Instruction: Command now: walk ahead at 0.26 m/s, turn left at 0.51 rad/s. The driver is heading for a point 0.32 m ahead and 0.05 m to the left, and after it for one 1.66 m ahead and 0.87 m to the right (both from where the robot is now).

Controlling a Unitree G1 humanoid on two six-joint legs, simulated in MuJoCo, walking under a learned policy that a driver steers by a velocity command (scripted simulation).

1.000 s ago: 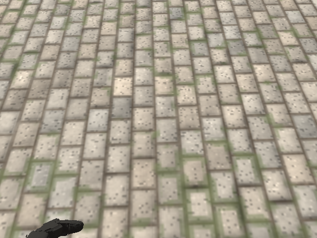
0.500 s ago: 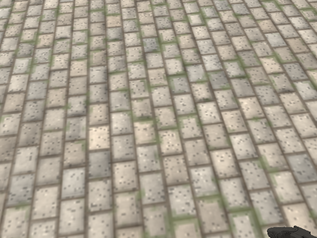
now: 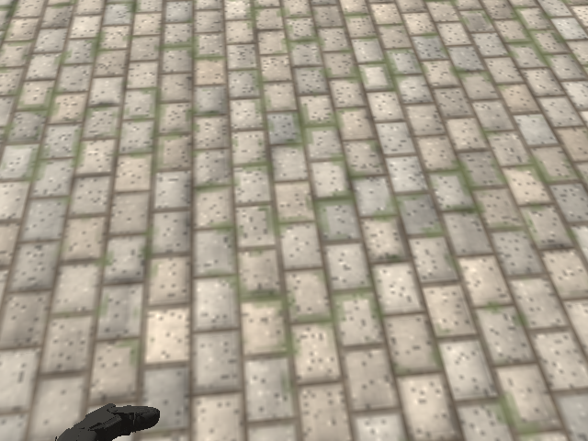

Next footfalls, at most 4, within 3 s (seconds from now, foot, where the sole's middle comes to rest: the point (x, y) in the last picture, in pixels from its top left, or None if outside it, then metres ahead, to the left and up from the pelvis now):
0.04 right None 0.19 -0.11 -0.77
0.52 left None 0.09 0.10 -0.77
0.92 right None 0.16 -0.09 -0.77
1.24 left None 0.07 0.11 -0.77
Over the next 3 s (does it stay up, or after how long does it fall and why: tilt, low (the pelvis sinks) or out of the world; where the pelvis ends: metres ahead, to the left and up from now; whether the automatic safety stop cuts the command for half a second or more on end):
stays up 0.02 -0.02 0.01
